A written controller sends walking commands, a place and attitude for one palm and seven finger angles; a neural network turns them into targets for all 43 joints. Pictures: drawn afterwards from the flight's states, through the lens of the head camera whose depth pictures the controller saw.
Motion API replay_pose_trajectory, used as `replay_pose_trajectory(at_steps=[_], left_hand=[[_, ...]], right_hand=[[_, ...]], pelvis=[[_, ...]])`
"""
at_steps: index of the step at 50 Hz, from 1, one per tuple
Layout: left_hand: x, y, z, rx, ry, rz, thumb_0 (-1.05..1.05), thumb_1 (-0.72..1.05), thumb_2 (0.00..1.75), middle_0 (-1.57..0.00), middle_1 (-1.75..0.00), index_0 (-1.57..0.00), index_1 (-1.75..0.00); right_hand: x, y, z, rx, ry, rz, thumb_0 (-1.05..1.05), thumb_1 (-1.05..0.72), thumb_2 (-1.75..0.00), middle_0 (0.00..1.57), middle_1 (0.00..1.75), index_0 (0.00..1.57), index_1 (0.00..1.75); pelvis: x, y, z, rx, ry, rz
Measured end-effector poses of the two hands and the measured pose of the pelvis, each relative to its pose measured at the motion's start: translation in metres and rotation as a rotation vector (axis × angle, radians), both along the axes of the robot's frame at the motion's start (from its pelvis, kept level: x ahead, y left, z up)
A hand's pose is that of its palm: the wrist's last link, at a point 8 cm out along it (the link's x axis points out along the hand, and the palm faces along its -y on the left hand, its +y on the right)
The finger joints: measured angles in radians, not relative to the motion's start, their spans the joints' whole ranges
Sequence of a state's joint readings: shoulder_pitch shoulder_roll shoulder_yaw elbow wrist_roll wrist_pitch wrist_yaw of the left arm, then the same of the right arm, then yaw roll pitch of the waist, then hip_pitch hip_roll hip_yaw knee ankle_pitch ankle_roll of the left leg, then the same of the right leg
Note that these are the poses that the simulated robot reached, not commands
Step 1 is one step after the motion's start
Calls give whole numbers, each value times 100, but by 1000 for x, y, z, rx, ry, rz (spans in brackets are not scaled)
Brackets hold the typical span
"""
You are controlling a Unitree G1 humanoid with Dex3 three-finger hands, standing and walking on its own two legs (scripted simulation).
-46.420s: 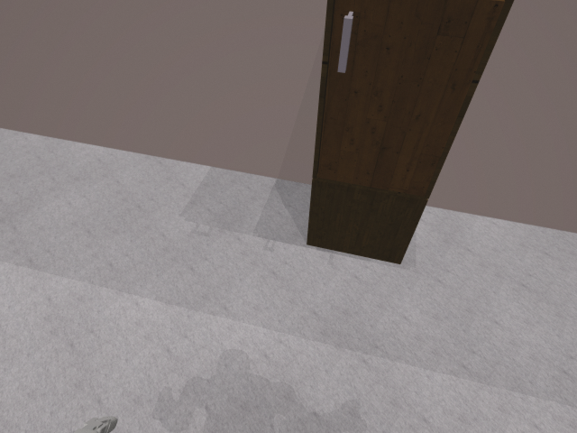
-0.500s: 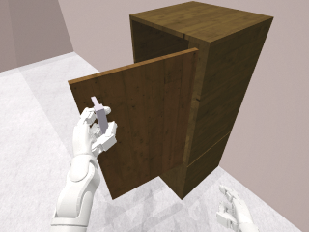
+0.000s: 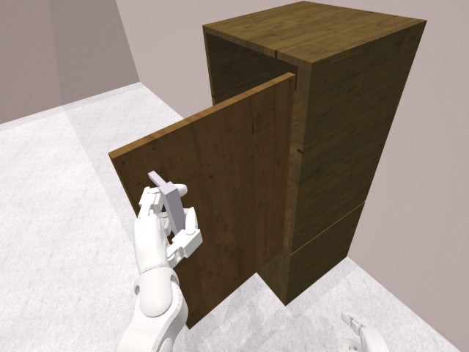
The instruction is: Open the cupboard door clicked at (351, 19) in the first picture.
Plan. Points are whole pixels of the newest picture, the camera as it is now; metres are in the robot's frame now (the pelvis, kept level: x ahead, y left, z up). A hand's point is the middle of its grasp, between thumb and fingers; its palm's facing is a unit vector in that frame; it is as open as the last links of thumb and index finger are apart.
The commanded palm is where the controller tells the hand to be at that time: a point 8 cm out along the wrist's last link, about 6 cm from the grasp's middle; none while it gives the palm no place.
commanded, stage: open thumb and fingers to let go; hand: left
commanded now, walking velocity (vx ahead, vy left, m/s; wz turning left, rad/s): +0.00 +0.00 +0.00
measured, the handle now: (170, 209) +0.30 +0.12 +0.14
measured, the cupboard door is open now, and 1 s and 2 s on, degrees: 95 93 95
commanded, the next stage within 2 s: slide the hand sideways off the handle in 0.80 s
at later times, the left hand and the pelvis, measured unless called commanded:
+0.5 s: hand (184, 228) +0.26 +0.09 +0.14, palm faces +0.33 -0.94 +0.03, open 12.5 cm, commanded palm +0.22 +0.13 +0.14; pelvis +0.00 +0.00 +0.00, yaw -1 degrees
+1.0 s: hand (182, 236) +0.25 +0.09 +0.14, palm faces +0.07 -1.00 -0.02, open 15.7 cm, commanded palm +0.22 +0.13 +0.14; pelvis -0.02 +0.05 +0.00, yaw -1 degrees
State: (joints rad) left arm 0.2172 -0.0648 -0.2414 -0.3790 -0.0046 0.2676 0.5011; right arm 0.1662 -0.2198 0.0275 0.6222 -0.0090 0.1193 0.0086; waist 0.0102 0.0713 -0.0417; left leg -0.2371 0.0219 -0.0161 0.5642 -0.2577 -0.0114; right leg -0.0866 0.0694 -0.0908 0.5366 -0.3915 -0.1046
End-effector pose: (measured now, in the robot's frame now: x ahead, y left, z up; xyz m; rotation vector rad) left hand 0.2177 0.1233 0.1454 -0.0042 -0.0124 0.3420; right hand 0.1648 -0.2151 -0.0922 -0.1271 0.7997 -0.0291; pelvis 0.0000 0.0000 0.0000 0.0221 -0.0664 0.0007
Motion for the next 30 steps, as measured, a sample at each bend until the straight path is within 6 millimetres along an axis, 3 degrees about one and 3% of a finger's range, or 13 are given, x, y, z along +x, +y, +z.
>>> replay_pose_trajectory(at_steps=[5, 9, 20, 25, 30], left_hand=[[12, -2, -2, 1, 6, 8, 1, 69, 80, -35, -132, -34, -132], [18, 0, -2, -9, 7, 8, 1, 60, 77, -36, -132, -35, -132], [7, 12, -3, -17, -7, 4, 0, 1, 52, -34, -126, -34, -125], [6, 13, -3, -25, -12, -8, 0, -27, 40, -32, -121, -32, -121], [7, 13, -3, -26, -13, -15, -1, -41, 34, -29, -109, -29, -109]], right_hand=[[5, -3, 0, -16, -3, 8, 1, -90, -90, 19, 30, 20, 30], [13, -1, 6, -7, -29, 5, 1, -90, -90, 19, 30, 20, 30], [34, 5, 18, 0, -97, 19, 1, -90, -90, 19, 30, 20, 30], [34, 9, 19, -16, -98, 26, 1, -90, -90, 19, 30, 20, 30], [30, 16, 17, -21, -88, 31, 1, -90, -90, 19, 30, 20, 30]], pelvis=[[-2, -5, 1, 2, -7, 2], [0, -8, 3, 8, -3, -12], [6, -5, 2, 9, -4, -15], [3, 0, 2, 4, -7, -9], [0, 7, 1, -2, -8, -6]])
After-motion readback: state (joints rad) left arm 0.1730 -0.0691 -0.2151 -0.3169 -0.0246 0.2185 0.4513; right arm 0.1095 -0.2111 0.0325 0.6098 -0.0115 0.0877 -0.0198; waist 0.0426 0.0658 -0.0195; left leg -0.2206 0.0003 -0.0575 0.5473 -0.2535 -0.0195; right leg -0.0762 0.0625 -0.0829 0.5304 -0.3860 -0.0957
